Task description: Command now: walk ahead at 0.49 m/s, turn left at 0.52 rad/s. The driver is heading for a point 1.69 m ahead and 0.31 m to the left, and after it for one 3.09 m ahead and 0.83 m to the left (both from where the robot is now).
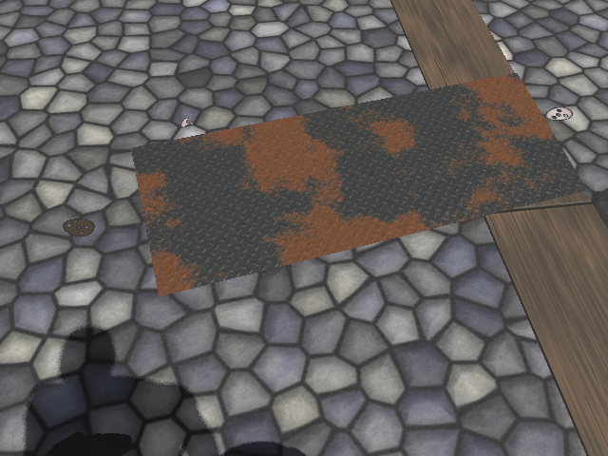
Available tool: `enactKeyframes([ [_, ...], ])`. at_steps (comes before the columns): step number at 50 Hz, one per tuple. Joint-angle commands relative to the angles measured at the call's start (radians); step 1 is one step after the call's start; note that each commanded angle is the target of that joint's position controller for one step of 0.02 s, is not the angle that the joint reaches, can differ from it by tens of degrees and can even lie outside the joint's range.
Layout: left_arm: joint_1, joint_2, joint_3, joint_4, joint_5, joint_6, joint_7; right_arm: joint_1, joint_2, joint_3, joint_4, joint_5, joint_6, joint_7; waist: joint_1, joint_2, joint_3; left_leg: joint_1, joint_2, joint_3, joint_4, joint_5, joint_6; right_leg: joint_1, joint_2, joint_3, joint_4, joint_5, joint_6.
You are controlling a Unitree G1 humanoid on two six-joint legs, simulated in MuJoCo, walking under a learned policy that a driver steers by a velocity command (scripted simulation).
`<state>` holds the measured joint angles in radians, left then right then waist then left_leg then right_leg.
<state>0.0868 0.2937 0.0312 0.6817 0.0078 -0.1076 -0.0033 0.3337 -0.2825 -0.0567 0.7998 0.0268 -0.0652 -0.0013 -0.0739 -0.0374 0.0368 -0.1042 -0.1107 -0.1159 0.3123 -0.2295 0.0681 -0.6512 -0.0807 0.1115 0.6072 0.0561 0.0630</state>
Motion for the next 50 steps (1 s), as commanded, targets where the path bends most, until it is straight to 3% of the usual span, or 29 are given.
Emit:
enactKeyframes([
  [1,-0.068,0.085,0.024,-0.085,-0.015,-0.017,-0.007,0.014,-0.177,-0.048,-0.056,0.014,-0.001,-0.015,0.015,0.110,-0.013,-0.146,0.224,-0.184,-0.057,0.078,0.129,0.217,0.059,-0.023,-0.100,0.073,0.001],
  [4,-0.014,0.127,0.043,-0.080,-0.019,-0.026,-0.010,0.013,-0.173,-0.051,-0.064,0.001,0.015,-0.018,0.059,0.140,-0.035,-0.056,0.260,-0.262,0.069,0.115,0.097,0.277,0.058,-0.022,-0.127,-0.082,-0.042],
  [5,0.069,0.147,0.057,-0.062,-0.016,-0.030,-0.006,0.012,-0.152,-0.044,-0.069,-0.004,0.018,-0.015,0.104,0.138,-0.075,-0.068,0.222,-0.251,0.161,0.164,0.073,0.399,0.060,-0.040,-0.159,-0.112,-0.072],
  [6,0.197,0.188,0.072,-0.052,0.000,-0.034,0.001,0.017,-0.094,-0.022,-0.084,-0.016,0.017,-0.008,0.166,0.085,-0.201,-0.136,0.161,-0.197,0.390,0.118,0.040,0.619,-0.049,0.048,-0.142,-0.167,-0.130],
  [7,0.305,0.275,0.093,-0.038,0.017,-0.023,0.006,0.154,-0.002,0.005,-0.102,-0.012,0.007,-0.005,0.134,-0.173,-0.371,-0.436,0.020,-0.062,0.748,-0.232,-0.029,0.992,-0.292,0.412,-0.158,-0.285,-0.267],
  [8,0.349,0.251,0.093,-0.007,-0.002,-0.011,-0.005,0.172,-0.054,0.006,-0.120,0.017,0.000,-0.004,0.133,-0.328,-0.402,-0.646,0.051,-0.043,0.955,-0.370,-0.043,1.037,-0.383,0.736,-0.284,-0.559,-0.329],
  [9,0.291,0.160,0.070,-0.029,-0.003,-0.008,-0.002,0.080,-0.153,-0.020,-0.114,0.026,0.005,-0.008,0.162,-0.161,-0.257,-0.697,0.106,-0.061,1.027,-0.274,-0.048,0.921,-0.330,0.609,-0.316,-0.637,-0.282],
  [10,0.236,0.128,0.059,-0.034,0.001,-0.001,0.001,-0.012,-0.172,-0.028,-0.132,0.012,0.011,-0.009,0.163,-0.075,-0.157,-0.689,0.141,-0.021,1.018,-0.190,-0.053,0.795,-0.284,0.435,-0.315,-0.509,-0.245],
  [11,0.192,0.105,0.049,-0.031,0.006,0.002,0.001,-0.052,-0.160,-0.029,-0.145,-0.001,0.015,-0.007,0.143,-0.037,-0.089,-0.657,0.170,-0.017,0.971,-0.134,-0.058,0.681,-0.237,0.315,-0.335,-0.362,-0.236],
  [13,0.153,0.084,0.044,-0.018,0.011,-0.002,0.004,-0.049,-0.122,-0.031,-0.154,0.004,0.026,0.003,0.103,-0.082,-0.039,-0.581,0.211,-0.006,0.897,-0.081,-0.061,0.565,-0.181,0.165,-0.387,-0.240,-0.223],
  [15,0.153,0.088,0.051,-0.003,0.000,-0.011,0.002,-0.056,-0.082,-0.024,-0.165,0.006,0.040,0.008,0.092,-0.073,-0.024,-0.578,0.219,0.014,0.850,-0.060,-0.067,0.536,-0.178,0.079,-0.426,-0.159,-0.239],
  [17,0.162,0.114,0.062,0.015,-0.003,-0.015,0.002,-0.096,-0.066,-0.019,-0.188,-0.004,0.046,0.010,0.092,-0.042,-0.008,-0.614,0.227,0.014,0.772,-0.013,-0.078,0.545,-0.195,0.022,-0.450,-0.083,-0.261],
  [23,0.183,0.160,0.076,0.055,-0.009,0.002,0.011,-0.250,-0.043,-0.005,-0.227,-0.005,0.029,0.043,0.140,-0.014,0.025,-0.567,0.209,0.092,0.450,0.249,-0.066,0.592,-0.168,-0.183,-0.463,0.004,-0.225],
  [27,0.225,0.193,0.088,0.086,-0.030,0.024,0.011,-0.335,-0.055,-0.009,-0.271,-0.001,0.029,0.063,0.151,-0.017,0.051,-0.550,0.185,0.141,0.339,0.188,-0.022,0.694,-0.199,-0.243,-0.418,0.103,-0.196],
  [29,0.221,0.223,0.098,0.088,-0.038,0.038,0.016,-0.305,-0.087,-0.025,-0.279,-0.006,0.034,0.066,0.112,-0.045,0.008,-0.456,0.128,0.194,0.320,0.085,0.019,0.737,-0.202,-0.281,-0.300,0.415,-0.176],
  [30,0.217,0.237,0.102,0.086,-0.043,0.046,0.019,-0.232,-0.117,-0.042,-0.266,-0.008,0.039,0.063,0.064,-0.057,-0.043,-0.351,0.088,0.220,0.313,0.044,0.045,0.738,-0.194,-0.300,-0.178,0.569,-0.165],
  [31,0.204,0.231,0.098,0.081,-0.047,0.052,0.022,-0.081,-0.161,-0.070,-0.228,-0.005,0.043,0.055,-0.024,-0.040,-0.121,-0.138,0.044,0.233,0.256,0.091,0.081,0.671,-0.165,-0.332,0.017,0.605,-0.139],
  [32,0.217,0.194,0.082,0.067,-0.028,0.048,0.027,0.097,-0.230,-0.104,-0.183,0.000,0.054,0.036,-0.103,0.027,-0.210,0.173,0.093,0.108,0.242,0.109,0.127,0.442,-0.128,-0.332,0.303,0.364,-0.096],
  [33,0.321,0.038,0.031,0.004,0.019,0.026,0.012,0.063,-0.355,-0.117,-0.190,0.009,0.047,0.025,0.036,0.319,-0.289,0.504,0.372,-0.460,0.180,-0.022,0.311,-0.023,0.064,-0.266,0.674,-0.611,-0.031],
  [34,0.237,0.109,0.034,-0.002,-0.016,-0.011,-0.001,0.098,-0.274,-0.091,-0.225,0.001,0.030,0.029,-0.041,0.211,-0.443,0.547,0.456,-0.733,0.006,-0.213,0.362,-0.129,0.091,-0.029,0.793,-0.667,-0.041],
  [35,0.149,0.167,0.050,-0.015,-0.060,-0.025,-0.009,0.070,-0.202,-0.069,-0.198,-0.011,0.016,0.033,-0.056,0.140,-0.289,0.442,0.438,-0.569,-0.025,-0.148,0.297,-0.196,0.037,-0.029,0.776,-0.557,-0.062],
  [36,0.135,0.153,0.043,-0.015,-0.056,-0.030,-0.004,0.009,-0.173,-0.058,-0.196,-0.010,0.008,0.033,-0.014,0.084,-0.194,0.290,0.403,-0.435,-0.021,-0.050,0.258,-0.165,-0.011,-0.043,0.695,-0.466,-0.074],
  [37,0.135,0.150,0.045,0.003,-0.032,-0.026,0.002,-0.063,-0.133,-0.043,-0.200,-0.014,0.004,0.031,0.026,0.058,-0.133,0.149,0.370,-0.322,-0.023,0.084,0.228,-0.101,-0.051,-0.049,0.621,-0.409,-0.068],
  [38,0.165,0.152,0.049,0.017,-0.024,-0.013,0.001,-0.103,-0.105,-0.031,-0.206,-0.029,-0.001,0.030,0.062,0.085,-0.112,0.049,0.341,-0.246,-0.046,0.188,0.215,-0.022,-0.077,-0.040,0.583,-0.369,-0.065],
  [40,0.210,0.124,0.046,0.041,-0.024,0.015,-0.003,-0.115,-0.108,-0.030,-0.186,-0.035,-0.016,0.029,0.089,0.093,-0.100,-0.045,0.327,-0.159,-0.097,0.288,0.216,0.048,-0.084,-0.051,0.543,-0.328,-0.049],
  [43,0.159,0.089,0.036,0.031,-0.021,0.038,0.001,-0.090,-0.131,-0.035,-0.141,-0.037,-0.036,0.021,0.080,0.071,-0.037,-0.076,0.311,-0.029,-0.150,0.364,0.198,-0.010,-0.083,-0.049,0.430,-0.192,-0.024],
  [47,0.065,0.063,0.028,0.014,-0.029,0.029,-0.014,-0.079,-0.131,-0.029,-0.109,-0.041,-0.039,0.010,0.037,0.079,0.004,-0.057,0.263,0.121,-0.179,0.324,0.128,0.010,-0.035,-0.060,0.169,0.075,-0.036],
  [50,-0.020,0.042,0.018,-0.020,-0.033,0.024,-0.031,-0.032,-0.148,-0.033,-0.073,-0.033,-0.036,0.005,-0.005,0.070,0.040,0.020,0.300,0.152,-0.192,0.306,0.113,-0.002,-0.011,-0.081,0.043,0.132,-0.057],
])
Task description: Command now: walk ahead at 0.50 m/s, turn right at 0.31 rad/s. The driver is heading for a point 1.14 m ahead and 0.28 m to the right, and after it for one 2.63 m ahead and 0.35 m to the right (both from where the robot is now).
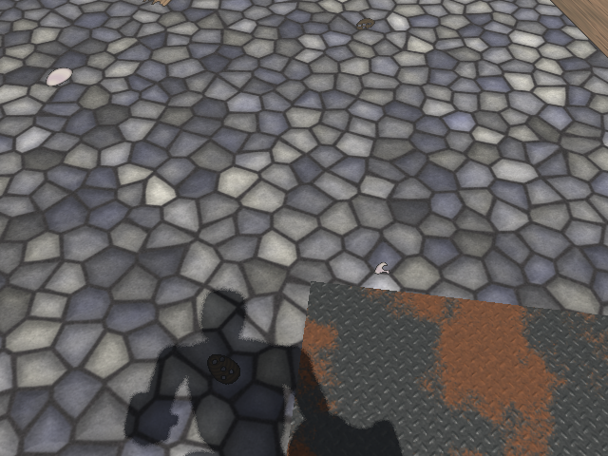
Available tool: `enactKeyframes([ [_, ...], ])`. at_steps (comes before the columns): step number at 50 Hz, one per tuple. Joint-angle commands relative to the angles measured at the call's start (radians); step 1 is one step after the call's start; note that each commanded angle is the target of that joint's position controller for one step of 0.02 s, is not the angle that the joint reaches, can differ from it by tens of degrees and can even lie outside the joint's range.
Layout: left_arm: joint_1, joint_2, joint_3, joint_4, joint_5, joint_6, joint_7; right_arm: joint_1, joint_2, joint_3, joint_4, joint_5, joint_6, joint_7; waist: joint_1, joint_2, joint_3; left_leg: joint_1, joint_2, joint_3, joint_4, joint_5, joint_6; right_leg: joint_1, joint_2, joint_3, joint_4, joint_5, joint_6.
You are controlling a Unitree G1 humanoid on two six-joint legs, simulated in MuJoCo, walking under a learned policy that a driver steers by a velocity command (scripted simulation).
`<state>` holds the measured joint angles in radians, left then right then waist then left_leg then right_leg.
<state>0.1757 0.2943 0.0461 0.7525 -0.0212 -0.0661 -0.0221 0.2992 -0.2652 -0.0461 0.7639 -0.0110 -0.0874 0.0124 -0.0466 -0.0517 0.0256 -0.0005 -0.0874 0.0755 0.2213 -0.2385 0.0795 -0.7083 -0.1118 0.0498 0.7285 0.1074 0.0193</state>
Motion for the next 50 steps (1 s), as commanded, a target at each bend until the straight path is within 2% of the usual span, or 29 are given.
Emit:
enactKeyframes([
  [1,-0.129,0.040,0.002,-0.103,-0.004,-0.018,-0.020,0.017,-0.168,-0.045,-0.025,0.007,-0.008,-0.009,-0.041,0.081,0.060,-0.035,0.292,-0.032,-0.089,0.334,0.099,0.030,0.025,-0.021,-0.105,0.066,-0.022],
  [4,-0.172,0.039,0.001,-0.142,0.001,-0.020,-0.044,0.041,-0.176,-0.050,-0.002,0.015,0.017,-0.016,-0.046,0.081,0.064,0.111,0.335,-0.016,-0.011,0.484,0.088,-0.033,0.048,-0.052,-0.150,-0.063,-0.057],
  [6,-0.142,0.060,0.011,-0.157,0.005,-0.016,-0.054,0.022,-0.200,-0.057,-0.007,0.017,0.034,-0.028,-0.010,0.115,0.018,0.157,0.340,0.011,0.102,0.797,0.063,0.037,0.098,-0.108,-0.153,-0.183,-0.092],
  [7,-0.088,0.084,0.023,-0.154,0.007,-0.011,-0.053,0.014,-0.215,-0.061,-0.012,0.018,0.043,-0.036,0.023,0.141,-0.031,0.166,0.336,0.024,0.196,0.980,0.050,0.119,0.134,-0.139,-0.139,-0.240,-0.113],
  [8,0.024,0.126,0.045,-0.135,0.007,-0.007,-0.047,0.004,-0.222,-0.061,-0.016,0.016,0.052,-0.044,0.088,0.147,-0.100,0.133,0.319,0.046,0.356,1.074,0.030,0.272,0.172,-0.152,-0.150,-0.253,-0.141],
  [9,0.178,0.181,0.073,-0.108,0.004,-0.003,-0.034,-0.009,-0.214,-0.055,-0.026,0.017,0.051,-0.052,0.176,0.112,-0.182,-0.021,0.285,0.071,0.591,0.960,-0.007,0.539,0.158,-0.089,-0.203,-0.177,-0.187],
  [10,0.274,0.299,0.105,-0.103,0.008,0.001,-0.020,0.092,-0.116,-0.021,-0.074,-0.004,0.027,-0.042,0.144,-0.105,-0.326,-0.464,0.144,0.069,1.002,0.382,-0.077,0.979,-0.107,0.373,-0.189,-0.227,-0.363],
  [11,0.279,0.248,0.087,-0.111,-0.004,-0.003,-0.017,0.076,-0.098,-0.003,-0.071,-0.014,-0.010,-0.020,0.145,-0.134,-0.452,-0.680,-0.003,-0.127,1.189,-0.325,-0.094,1.142,-0.226,0.779,-0.354,-0.295,-0.457],
  [12,0.264,0.191,0.069,-0.111,0.004,-0.001,-0.013,-0.024,-0.168,-0.023,-0.101,0.031,-0.037,0.000,0.179,-0.071,-0.357,-0.788,0.070,-0.213,1.220,-0.276,-0.072,1.097,-0.198,0.657,-0.390,-0.358,-0.396],
  [13,0.208,0.167,0.062,-0.118,0.004,-0.001,-0.010,-0.085,-0.165,-0.015,-0.125,0.045,-0.052,0.006,0.156,0.000,-0.229,-0.802,0.116,-0.195,1.144,-0.197,-0.057,0.947,-0.161,0.525,-0.405,-0.333,-0.357],
  [14,0.143,0.148,0.055,-0.129,0.004,0.001,-0.009,-0.108,-0.156,-0.016,-0.129,0.025,-0.056,0.001,0.110,0.072,-0.127,-0.772,0.150,-0.177,1.035,-0.152,-0.060,0.784,-0.120,0.431,-0.428,-0.239,-0.331],
  [15,0.097,0.122,0.046,-0.144,0.013,0.000,-0.005,-0.098,-0.166,-0.025,-0.126,0.007,-0.048,-0.004,0.072,0.058,-0.086,-0.702,0.179,-0.173,0.963,-0.116,-0.071,0.668,-0.089,0.366,-0.452,-0.142,-0.321],
  [17,0.054,0.122,0.045,-0.158,0.017,-0.001,0.001,-0.053,-0.150,-0.025,-0.118,-0.004,-0.025,-0.008,0.029,0.018,-0.064,-0.624,0.186,-0.157,0.895,-0.090,-0.107,0.538,-0.053,0.316,-0.491,-0.047,-0.332],
  [19,0.056,0.145,0.052,-0.150,0.014,-0.003,0.012,-0.060,-0.124,-0.016,-0.119,-0.007,-0.009,-0.015,0.022,0.009,-0.048,-0.596,0.180,-0.131,0.787,-0.040,-0.144,0.449,-0.026,0.245,-0.503,0.017,-0.328],
  [23,0.103,0.170,0.062,-0.125,0.001,0.010,0.031,-0.221,-0.082,0.005,-0.151,-0.003,-0.014,-0.012,0.088,-0.023,-0.034,-0.501,0.123,-0.112,0.458,0.254,-0.168,0.382,0.048,0.171,-0.479,-0.103,-0.257],
  [25,0.145,0.177,0.065,-0.109,-0.003,0.018,0.034,-0.272,-0.096,0.000,-0.162,0.011,-0.021,-0.004,0.113,-0.035,-0.044,-0.464,0.096,-0.122,0.371,0.314,-0.167,0.411,0.032,0.215,-0.457,-0.172,-0.240],
  [27,0.164,0.168,0.064,-0.100,-0.008,0.024,0.036,-0.282,-0.125,-0.012,-0.167,0.019,-0.029,0.002,0.109,-0.047,-0.048,-0.448,0.093,-0.155,0.309,0.288,-0.151,0.471,0.007,0.284,-0.405,-0.238,-0.223],
  [29,0.156,0.164,0.065,-0.101,-0.004,0.027,0.038,-0.251,-0.153,-0.027,-0.163,0.023,-0.037,0.005,0.081,-0.071,-0.050,-0.406,0.097,-0.167,0.285,0.213,-0.120,0.513,-0.019,0.348,-0.344,-0.263,-0.202],
  [31,0.142,0.118,0.052,-0.110,0.002,0.028,0.035,-0.119,-0.182,-0.050,-0.132,0.016,-0.046,-0.002,0.006,-0.071,-0.097,-0.211,0.116,-0.156,0.237,0.173,-0.067,0.482,0.032,0.335,-0.209,-0.251,-0.155],
  [32,0.155,0.050,0.028,-0.125,0.014,0.025,0.031,0.012,-0.233,-0.065,-0.124,-0.001,-0.049,-0.010,-0.047,0.037,-0.216,0.009,0.275,-0.307,0.232,0.084,-0.005,0.391,0.097,0.252,0.053,-0.357,-0.116],
  [33,0.283,-0.005,0.009,-0.162,-0.011,0.015,0.029,0.094,-0.320,-0.087,-0.091,-0.015,-0.034,-0.007,0.009,0.378,-0.327,0.296,0.491,-0.773,0.126,-0.173,0.155,0.057,0.226,0.112,0.382,-0.701,-0.055],
  [34,0.276,0.097,0.025,-0.139,-0.021,0.014,0.033,0.086,-0.239,-0.072,-0.098,0.007,-0.029,-0.001,-0.014,0.312,-0.274,0.275,0.510,-0.891,0.070,-0.405,0.156,-0.077,0.148,0.131,0.532,-0.679,-0.039],
  [35,0.179,0.153,0.043,-0.145,-0.015,0.020,0.034,0.048,-0.182,-0.057,-0.107,0.012,-0.025,-0.005,-0.040,0.216,-0.160,0.177,0.468,-0.738,0.062,-0.376,0.115,-0.109,0.116,0.118,0.578,-0.586,-0.034],
  [36,0.125,0.150,0.045,-0.155,-0.003,0.026,0.036,0.003,-0.159,-0.047,-0.110,0.004,-0.019,-0.007,-0.031,0.149,-0.099,0.074,0.425,-0.596,0.061,-0.228,0.089,-0.083,0.083,0.089,0.568,-0.514,-0.028],
  [37,0.089,0.134,0.045,-0.165,0.007,0.024,0.033,-0.019,-0.133,-0.038,-0.100,-0.001,-0.016,-0.007,-0.021,0.137,-0.050,-0.009,0.380,-0.501,0.044,-0.104,0.088,-0.062,0.062,0.089,0.521,-0.464,-0.026],
  [39,0.099,0.093,0.040,-0.166,-0.003,0.027,0.024,-0.031,-0.107,-0.029,-0.081,-0.005,-0.021,-0.007,0.011,0.180,-0.027,-0.096,0.327,-0.378,0.001,0.013,0.086,0.015,0.036,0.078,0.456,-0.423,-0.026],
  [44,0.020,0.035,0.017,-0.184,0.011,0.025,0.015,-0.012,-0.153,-0.043,-0.027,0.012,-0.027,-0.003,0.018,0.131,-0.005,-0.098,0.338,-0.248,-0.061,0.204,0.137,-0.001,0.027,0.046,0.212,-0.319,-0.013],
  [48,-0.098,0.014,0.002,-0.200,0.008,0.005,-0.006,0.016,-0.183,-0.046,0.011,0.027,-0.012,-0.006,-0.020,0.125,0.013,-0.099,0.304,-0.140,-0.065,0.264,0.112,0.080,0.033,-0.024,-0.026,-0.144,-0.014],
  [50,-0.155,0.018,0.001,-0.215,0.002,0.000,-0.013,0.058,-0.195,-0.047,0.036,0.034,-0.003,-0.005,-0.040,0.127,0.024,-0.076,0.317,-0.132,-0.058,0.267,0.104,0.111,0.048,-0.045,-0.093,-0.127,-0.021],
])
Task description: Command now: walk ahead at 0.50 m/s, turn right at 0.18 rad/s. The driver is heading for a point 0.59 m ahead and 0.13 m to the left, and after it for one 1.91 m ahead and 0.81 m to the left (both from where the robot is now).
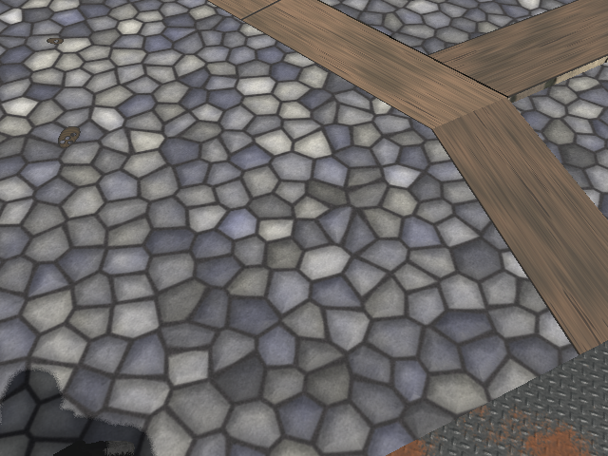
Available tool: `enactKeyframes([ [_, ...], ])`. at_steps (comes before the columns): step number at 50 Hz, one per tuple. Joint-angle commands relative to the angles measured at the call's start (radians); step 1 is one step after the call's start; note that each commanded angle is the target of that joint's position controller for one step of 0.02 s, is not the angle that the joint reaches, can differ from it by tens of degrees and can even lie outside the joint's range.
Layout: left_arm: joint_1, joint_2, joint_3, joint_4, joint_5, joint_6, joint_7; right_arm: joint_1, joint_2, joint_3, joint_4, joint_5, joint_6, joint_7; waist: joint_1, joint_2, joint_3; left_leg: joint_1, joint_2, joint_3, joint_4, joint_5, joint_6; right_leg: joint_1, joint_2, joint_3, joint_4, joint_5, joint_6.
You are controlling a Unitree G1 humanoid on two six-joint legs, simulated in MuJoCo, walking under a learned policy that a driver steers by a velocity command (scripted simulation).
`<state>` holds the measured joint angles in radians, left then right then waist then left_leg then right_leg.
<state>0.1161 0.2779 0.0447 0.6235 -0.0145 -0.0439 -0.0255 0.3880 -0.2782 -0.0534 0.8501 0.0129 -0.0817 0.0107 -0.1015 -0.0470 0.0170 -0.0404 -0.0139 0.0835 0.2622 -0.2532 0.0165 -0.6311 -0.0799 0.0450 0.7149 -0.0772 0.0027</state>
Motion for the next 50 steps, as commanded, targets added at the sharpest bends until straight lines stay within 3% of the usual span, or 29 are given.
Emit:
enactKeyframes([
  [1,-0.116,0.040,0.004,-0.095,-0.007,-0.023,-0.013,-0.016,-0.188,-0.041,-0.038,0.013,-0.004,-0.003,0.013,0.127,0.039,-0.012,0.257,-0.143,-0.091,0.290,0.163,0.039,0.021,-0.043,-0.106,0.046,-0.014],
  [4,-0.118,0.069,0.017,-0.107,-0.005,-0.029,-0.019,-0.002,-0.205,-0.045,-0.012,0.022,0.014,-0.005,0.045,0.142,0.038,0.047,0.286,-0.152,-0.024,0.429,0.142,0.112,0.046,-0.056,-0.180,-0.030,-0.057],
  [5,-0.045,0.091,0.031,-0.089,0.000,-0.032,-0.017,-0.017,-0.212,-0.045,-0.009,0.026,0.020,-0.008,0.100,0.140,-0.001,0.038,0.268,-0.133,0.064,0.573,0.125,0.234,0.073,-0.076,-0.225,-0.021,-0.077],
  [6,0.093,0.132,0.055,-0.045,0.007,-0.031,-0.009,-0.018,-0.199,-0.038,-0.007,0.025,0.022,-0.010,0.170,0.122,-0.087,-0.016,0.222,-0.099,0.224,0.663,0.100,0.447,0.092,-0.087,-0.249,0.006,-0.103],
  [7,0.269,0.198,0.079,-0.011,0.019,-0.027,0.006,-0.028,-0.151,-0.016,-0.031,0.004,0.016,-0.010,0.246,0.057,-0.225,-0.208,0.172,-0.070,0.490,0.453,0.061,0.746,-0.054,0.060,-0.207,0.027,-0.154],
  [8,0.322,0.289,0.093,-0.005,0.032,-0.019,0.014,0.072,-0.027,0.023,-0.061,-0.008,0.001,-0.007,0.194,-0.208,-0.356,-0.580,0.003,-0.055,0.860,-0.211,-0.008,1.040,-0.328,0.514,-0.293,-0.130,-0.294],
  [9,0.336,0.203,0.073,-0.003,0.026,-0.020,0.014,0.037,-0.119,0.000,-0.042,0.016,-0.013,-0.004,0.234,-0.147,-0.377,-0.674,0.016,-0.204,1.006,-0.323,-0.006,1.000,-0.340,0.639,-0.376,-0.245,-0.307],
  [10,0.281,0.161,0.056,0.006,0.019,-0.024,0.013,-0.037,-0.168,-0.018,-0.069,0.038,-0.018,-0.002,0.221,-0.114,-0.223,-0.740,0.060,-0.201,1.034,-0.250,0.001,0.892,-0.305,0.480,-0.393,-0.212,-0.266],
  [12,0.172,0.100,0.039,0.015,0.019,-0.035,0.007,-0.103,-0.147,-0.021,-0.077,0.019,-0.011,-0.007,0.161,-0.057,-0.090,-0.691,0.125,-0.176,0.951,-0.105,-0.004,0.670,-0.220,0.271,-0.453,-0.087,-0.223],
  [14,0.117,0.068,0.036,0.026,0.027,-0.054,0.004,-0.062,-0.110,-0.022,-0.060,0.019,0.018,-0.009,0.107,-0.068,-0.055,-0.588,0.150,-0.187,0.910,-0.031,-0.014,0.545,-0.186,0.156,-0.524,-0.004,-0.209],
  [16,0.104,0.076,0.043,0.050,0.025,-0.071,0.006,-0.067,-0.073,-0.018,-0.063,0.018,0.040,-0.010,0.086,-0.037,-0.021,-0.587,0.153,-0.191,0.877,0.004,-0.026,0.494,-0.190,0.076,-0.567,0.079,-0.215],
  [18,0.109,0.092,0.051,0.073,0.031,-0.076,0.014,-0.112,-0.065,-0.018,-0.082,0.014,0.049,-0.011,0.086,-0.016,0.009,-0.635,0.153,-0.205,0.806,0.081,-0.036,0.496,-0.188,0.007,-0.587,0.123,-0.211],
  [23,0.139,0.134,0.064,0.113,0.025,-0.067,0.033,-0.260,-0.041,-0.005,-0.128,0.007,0.041,0.019,0.134,0.006,0.053,-0.618,0.134,-0.136,0.524,0.308,-0.023,0.527,-0.165,-0.153,-0.610,0.137,-0.176],
  [28,0.207,0.170,0.080,0.162,0.000,-0.035,0.038,-0.388,-0.049,-0.003,-0.201,0.008,0.042,0.046,0.170,0.012,0.089,-0.654,0.114,-0.073,0.388,0.231,0.028,0.692,-0.212,-0.213,-0.548,0.212,-0.150],
  [31,0.188,0.211,0.090,0.164,-0.010,-0.012,0.046,-0.328,-0.092,-0.028,-0.216,0.008,0.049,0.053,0.110,-0.033,0.013,-0.504,0.028,0.013,0.379,0.079,0.084,0.747,-0.213,-0.254,-0.355,0.653,-0.115],
  [32,0.172,0.219,0.091,0.160,-0.014,-0.002,0.049,-0.217,-0.126,-0.049,-0.193,0.011,0.052,0.050,0.044,-0.034,-0.050,-0.359,-0.019,0.038,0.359,0.061,0.112,0.722,-0.193,-0.274,-0.194,0.761,-0.097],
  [33,0.167,0.205,0.082,0.154,-0.015,0.000,0.053,-0.050,-0.186,-0.084,-0.148,0.013,0.057,0.036,-0.042,-0.008,-0.137,-0.099,-0.056,0.020,0.301,0.112,0.151,0.602,-0.151,-0.296,0.036,0.692,-0.058],
  [34,0.203,0.126,0.056,0.123,0.019,-0.010,0.054,0.056,-0.293,-0.117,-0.125,0.016,0.067,0.012,-0.043,0.177,-0.219,0.213,0.139,-0.319,0.268,0.094,0.243,0.270,-0.068,-0.300,0.386,0.178,0.001],
  [35,0.231,0.048,0.025,0.078,0.025,-0.043,0.044,-0.019,-0.342,-0.112,-0.173,0.008,0.053,0.016,0.048,0.315,-0.345,0.401,0.349,-0.888,0.092,0.031,0.429,-0.037,0.145,-0.095,0.679,-0.530,0.050],
  [36,0.127,0.141,0.043,0.065,-0.008,-0.072,0.031,-0.033,-0.252,-0.084,-0.190,-0.001,0.040,0.025,-0.013,0.171,-0.335,0.382,0.349,-0.833,0.042,0.136,0.385,-0.123,0.089,0.055,0.713,-0.506,0.032],
  [37,0.080,0.145,0.042,0.047,-0.026,-0.085,0.029,-0.071,-0.210,-0.072,-0.191,-0.007,0.028,0.025,0.008,0.139,-0.217,0.261,0.316,-0.659,0.067,0.309,0.349,-0.135,0.053,0.042,0.669,-0.439,0.013],
  [38,0.084,0.135,0.042,0.061,-0.005,-0.086,0.039,-0.130,-0.183,-0.066,-0.195,0.000,0.024,0.024,0.059,0.053,-0.134,0.114,0.260,-0.526,0.087,0.474,0.306,-0.096,0.010,0.035,0.581,-0.378,0.015],
  [39,0.091,0.154,0.053,0.072,0.020,-0.076,0.048,-0.179,-0.144,-0.056,-0.205,0.003,0.026,0.017,0.089,0.053,-0.104,0.007,0.227,-0.437,0.084,0.565,0.278,-0.036,-0.020,0.031,0.507,-0.342,0.020],
  [41,0.115,0.142,0.055,0.070,0.029,-0.045,0.049,-0.210,-0.148,-0.056,-0.224,-0.014,0.031,0.007,0.127,0.077,-0.098,-0.127,0.198,-0.389,0.061,0.706,0.277,0.061,-0.016,0.025,0.454,-0.304,0.042],
  [44,0.100,0.099,0.041,0.062,0.033,-0.020,0.057,-0.197,-0.187,-0.068,-0.213,-0.011,0.038,-0.012,0.134,0.087,-0.108,-0.191,0.155,-0.319,0.069,0.804,0.265,0.078,0.025,0.004,0.300,-0.214,0.078],
  [47,0.023,0.083,0.030,0.045,0.030,-0.013,0.053,-0.186,-0.185,-0.068,-0.205,0.007,0.067,-0.035,0.107,0.126,-0.135,-0.197,0.110,-0.303,0.103,0.705,0.210,0.115,0.064,0.008,0.118,-0.059,0.093],
  [50,-0.057,0.090,0.028,0.026,0.019,-0.011,0.040,-0.168,-0.184,-0.068,-0.202,0.006,0.091,-0.047,0.076,0.148,-0.134,-0.177,0.112,-0.362,0.133,0.564,0.182,0.140,0.093,0.027,-0.015,0.002,0.094],
])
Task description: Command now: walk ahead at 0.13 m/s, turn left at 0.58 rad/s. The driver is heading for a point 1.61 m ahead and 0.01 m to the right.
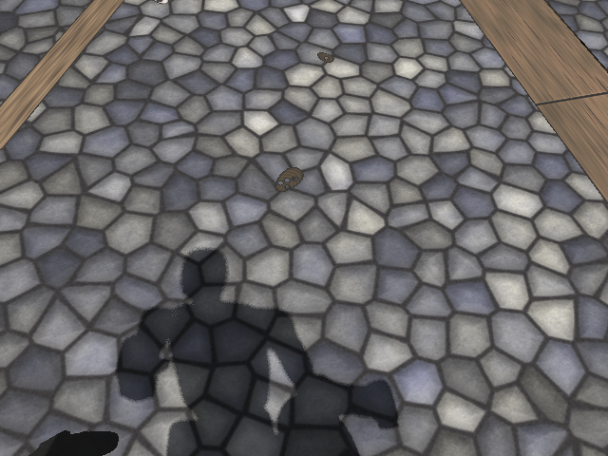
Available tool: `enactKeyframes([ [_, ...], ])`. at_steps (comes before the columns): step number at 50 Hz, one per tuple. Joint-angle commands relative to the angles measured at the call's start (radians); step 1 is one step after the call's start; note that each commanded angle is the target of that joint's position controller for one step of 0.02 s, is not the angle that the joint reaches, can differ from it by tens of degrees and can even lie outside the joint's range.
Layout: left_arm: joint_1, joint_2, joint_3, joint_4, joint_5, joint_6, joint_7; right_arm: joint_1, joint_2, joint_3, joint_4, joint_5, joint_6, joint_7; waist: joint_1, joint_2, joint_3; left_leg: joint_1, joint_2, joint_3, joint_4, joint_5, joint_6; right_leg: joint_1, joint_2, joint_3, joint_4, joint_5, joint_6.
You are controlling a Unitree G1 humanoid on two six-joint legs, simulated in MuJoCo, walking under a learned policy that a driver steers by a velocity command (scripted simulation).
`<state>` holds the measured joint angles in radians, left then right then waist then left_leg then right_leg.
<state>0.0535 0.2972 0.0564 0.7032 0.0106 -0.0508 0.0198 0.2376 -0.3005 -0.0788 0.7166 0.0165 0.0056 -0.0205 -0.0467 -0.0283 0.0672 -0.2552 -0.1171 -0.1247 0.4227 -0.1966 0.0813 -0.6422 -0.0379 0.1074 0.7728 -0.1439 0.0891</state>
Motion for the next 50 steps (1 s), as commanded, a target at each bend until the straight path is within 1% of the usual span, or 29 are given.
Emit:
enactKeyframes([
  [1,-0.010,0.077,0.018,-0.059,-0.007,-0.004,-0.009,-0.015,-0.161,-0.042,-0.069,0.001,0.009,-0.017,0.016,0.135,-0.179,0.050,0.221,-0.184,-0.011,0.472,0.114,0.154,0.060,-0.027,-0.106,0.055,0.005],
  [4,0.000,0.106,0.031,-0.062,-0.005,-0.014,-0.016,-0.034,-0.149,-0.038,-0.083,0.001,0.018,-0.019,0.031,0.162,-0.164,0.093,0.227,-0.295,0.055,0.375,0.099,0.194,0.075,-0.001,-0.218,-0.011,-0.022],
  [6,0.061,0.120,0.040,-0.051,0.000,-0.030,-0.014,-0.075,-0.127,-0.030,-0.103,0.004,0.017,-0.020,0.080,0.166,-0.163,0.064,0.170,-0.307,0.143,0.273,0.047,0.343,0.038,-0.004,-0.393,0.173,-0.068],
  [7,0.099,0.182,0.052,-0.055,0.018,-0.031,-0.004,-0.048,-0.073,-0.013,-0.120,-0.013,0.012,-0.018,0.069,0.042,-0.237,-0.025,0.097,-0.224,0.321,0.063,-0.004,0.524,-0.145,0.136,-0.385,0.422,-0.137],
  [8,0.102,0.218,0.057,-0.049,0.047,-0.014,0.001,0.079,-0.046,-0.006,-0.125,-0.006,0.011,-0.020,-0.005,-0.225,-0.273,-0.259,-0.053,-0.087,0.523,-0.501,-0.071,0.703,-0.361,0.420,-0.386,0.681,-0.336],
  [9,0.125,0.164,0.051,-0.048,0.020,-0.004,0.000,0.133,-0.145,-0.026,-0.100,-0.012,0.012,-0.016,0.006,-0.222,-0.303,-0.324,0.019,-0.059,0.714,-0.528,-0.117,0.701,-0.428,0.527,-0.395,0.579,-0.408],
  [10,0.099,0.108,0.035,-0.066,0.010,0.001,0.002,0.085,-0.201,-0.046,-0.084,0.000,0.023,-0.015,0.031,-0.128,-0.247,-0.345,0.051,-0.050,0.806,-0.449,-0.141,0.651,-0.362,0.391,-0.382,0.496,-0.375],
  [11,0.070,0.089,0.029,-0.071,0.009,0.011,0.003,0.051,-0.196,-0.051,-0.077,0.004,0.038,-0.019,0.030,-0.073,-0.210,-0.354,0.072,-0.025,0.836,-0.382,-0.159,0.599,-0.292,0.274,-0.386,0.402,-0.329],
  [12,0.041,0.084,0.026,-0.075,0.002,0.020,0.007,0.029,-0.183,-0.051,-0.085,0.004,0.051,-0.022,0.031,-0.067,-0.174,-0.359,0.090,-0.015,0.836,-0.334,-0.169,0.547,-0.258,0.212,-0.406,0.312,-0.308],
  [14,0.022,0.101,0.028,-0.070,0.011,0.034,0.014,0.010,-0.123,-0.036,-0.101,0.010,0.063,-0.016,0.028,-0.101,-0.131,-0.304,0.102,0.046,0.764,-0.264,-0.177,0.456,-0.194,0.092,-0.453,0.251,-0.293],
  [18,0.039,0.122,0.036,-0.050,0.009,0.045,0.014,-0.027,-0.070,-0.012,-0.125,-0.005,0.052,-0.012,0.053,-0.136,-0.185,-0.195,0.118,0.083,0.538,-0.263,-0.169,0.486,-0.207,0.033,-0.452,0.319,-0.329],
  [22,0.047,0.150,0.042,-0.027,-0.011,0.053,0.000,-0.031,-0.082,-0.007,-0.118,-0.009,0.048,0.004,0.066,-0.152,-0.194,-0.076,0.121,0.114,0.318,-0.197,-0.139,0.483,-0.232,0.034,-0.444,0.251,-0.333],
  [24,0.038,0.140,0.032,-0.010,-0.026,0.058,-0.005,0.012,-0.065,-0.004,-0.089,-0.014,0.046,0.014,0.035,-0.136,-0.175,0.044,0.107,0.139,0.099,-0.062,-0.102,0.425,-0.208,0.022,-0.410,0.164,-0.300],
  [25,0.061,0.106,0.019,0.010,-0.032,0.056,-0.011,0.032,-0.057,-0.001,-0.073,-0.022,0.044,0.016,0.022,-0.117,-0.163,0.147,0.101,0.133,-0.031,0.010,-0.073,0.358,-0.177,0.007,-0.390,0.087,-0.253],
  [26,0.108,0.051,-0.003,0.029,-0.019,0.046,-0.024,0.042,-0.082,0.000,-0.074,-0.034,0.044,0.012,0.036,-0.033,-0.173,0.268,0.193,0.016,-0.088,0.090,-0.037,0.263,-0.128,-0.028,-0.341,-0.047,-0.162],
  [27,0.157,-0.008,-0.020,0.024,0.016,0.035,-0.039,-0.009,-0.146,-0.005,-0.090,-0.050,0.046,0.002,0.105,0.202,-0.174,0.235,0.379,-0.161,-0.087,0.178,0.044,0.210,-0.025,-0.137,-0.242,-0.247,-0.069],
  [28,0.092,0.042,-0.010,0.020,0.007,0.036,-0.030,-0.061,-0.100,0.006,-0.093,-0.068,0.034,0.009,0.063,0.231,-0.141,0.012,0.411,-0.158,-0.137,0.025,0.118,0.322,-0.028,-0.101,-0.213,-0.308,-0.045],
  [29,0.067,0.081,0.001,0.021,-0.004,0.041,-0.026,-0.126,-0.082,0.012,-0.102,-0.068,0.018,0.011,0.077,0.198,-0.082,-0.023,0.346,-0.101,-0.146,-0.093,0.090,0.348,-0.019,-0.102,-0.208,-0.215,-0.040],
  [30,0.054,0.091,0.007,0.028,-0.007,0.045,-0.020,-0.128,-0.101,0.003,-0.090,-0.060,0.007,0.009,0.069,0.210,-0.059,0.003,0.304,-0.061,-0.135,-0.133,0.053,0.315,0.002,-0.119,-0.212,-0.150,-0.039],
  [32,0.068,0.122,0.019,0.035,-0.007,0.055,-0.009,-0.105,-0.129,-0.007,-0.075,-0.045,-0.006,-0.003,0.051,0.239,-0.039,0.042,0.331,-0.059,-0.113,0.023,0.054,0.267,0.001,-0.108,-0.155,-0.164,-0.037],
  [34,0.090,0.122,0.026,0.033,-0.024,0.060,-0.013,-0.064,-0.129,-0.013,-0.068,-0.038,-0.004,-0.015,0.031,0.232,-0.062,0.115,0.397,-0.081,-0.069,0.304,0.115,0.193,0.004,-0.108,0.013,-0.322,-0.040],
  [36,0.097,0.109,0.033,0.028,-0.034,0.069,-0.016,-0.046,-0.127,-0.018,-0.064,-0.030,-0.001,-0.025,0.018,0.180,-0.084,0.194,0.463,-0.105,-0.044,0.492,0.174,0.093,-0.012,-0.079,0.183,-0.440,-0.034],
  [39,0.103,0.075,0.028,0.026,-0.036,0.087,-0.018,-0.105,-0.124,-0.025,-0.068,-0.024,0.008,-0.027,0.031,0.132,-0.097,0.205,0.450,-0.036,-0.034,0.535,0.171,0.104,-0.024,-0.098,0.169,-0.400,-0.015],
  [43,0.100,0.077,0.026,0.000,-0.039,0.098,-0.037,-0.134,-0.141,-0.037,-0.059,-0.018,0.023,-0.023,0.030,0.162,-0.135,0.195,0.434,0.049,-0.003,0.540,0.146,0.230,-0.002,-0.163,0.001,-0.297,-0.027],
  [46,0.172,0.091,0.038,0.009,-0.033,0.101,-0.050,-0.149,-0.148,-0.042,-0.041,0.007,0.026,-0.025,0.079,0.156,-0.150,0.135,0.407,0.123,0.100,0.410,0.067,0.394,0.041,-0.210,-0.261,-0.082,-0.087],
  [47,0.188,0.135,0.053,0.006,-0.024,0.099,-0.040,-0.090,-0.122,-0.038,-0.016,0.004,0.020,-0.021,0.074,0.058,-0.151,0.045,0.349,0.193,0.220,0.221,-0.012,0.501,0.023,-0.122,-0.364,0.109,-0.130],
  [48,0.214,0.282,0.088,-0.014,-0.019,0.094,-0.018,-0.102,-0.054,-0.016,-0.054,-0.051,0.015,-0.016,0.051,-0.260,-0.158,-0.261,0.208,0.286,0.528,-0.267,-0.134,0.680,-0.246,0.263,-0.388,0.556,-0.263],
  [49,0.240,0.279,0.078,-0.031,0.018,0.072,-0.031,-0.216,-0.069,-0.016,-0.093,-0.045,0.009,-0.022,0.126,-0.228,-0.202,-0.372,0.095,0.122,0.729,-0.543,-0.155,0.642,-0.379,0.443,-0.419,0.632,-0.464],
  [50,0.214,0.251,0.069,-0.036,0.022,0.048,-0.038,-0.224,-0.104,-0.027,-0.087,-0.022,0.010,-0.024,0.120,-0.107,-0.183,-0.404,0.122,0.057,0.810,-0.501,-0.148,0.637,-0.342,0.375,-0.429,0.553,-0.461],
])
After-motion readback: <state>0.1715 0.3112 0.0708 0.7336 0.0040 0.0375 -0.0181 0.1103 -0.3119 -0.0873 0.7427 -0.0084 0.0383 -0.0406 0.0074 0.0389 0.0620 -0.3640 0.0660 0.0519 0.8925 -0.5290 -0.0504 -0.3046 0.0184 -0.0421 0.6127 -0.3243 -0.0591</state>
